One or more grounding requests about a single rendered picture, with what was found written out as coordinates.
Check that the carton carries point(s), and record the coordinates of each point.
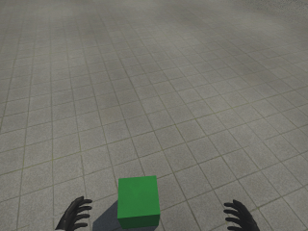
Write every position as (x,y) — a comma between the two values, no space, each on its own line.
(138,202)

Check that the right robot hand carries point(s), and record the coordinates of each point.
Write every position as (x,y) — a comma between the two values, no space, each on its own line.
(245,219)

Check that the left robot hand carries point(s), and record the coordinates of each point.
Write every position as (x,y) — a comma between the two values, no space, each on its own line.
(67,221)

